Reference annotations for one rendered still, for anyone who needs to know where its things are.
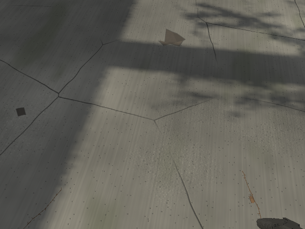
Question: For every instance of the robot right hand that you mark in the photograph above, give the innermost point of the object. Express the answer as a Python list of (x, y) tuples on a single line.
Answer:
[(269, 223)]

